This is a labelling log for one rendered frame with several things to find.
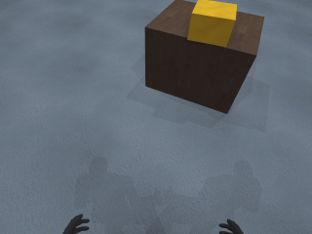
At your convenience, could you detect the carton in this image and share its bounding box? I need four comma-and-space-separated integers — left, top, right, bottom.
187, 0, 237, 48

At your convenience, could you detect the left robot hand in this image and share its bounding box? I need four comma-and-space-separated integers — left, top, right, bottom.
62, 214, 90, 234

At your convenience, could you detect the pedestal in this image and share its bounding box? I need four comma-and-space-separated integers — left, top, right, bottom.
144, 0, 265, 114

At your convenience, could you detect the right robot hand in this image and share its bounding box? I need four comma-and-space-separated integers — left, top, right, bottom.
218, 219, 244, 234

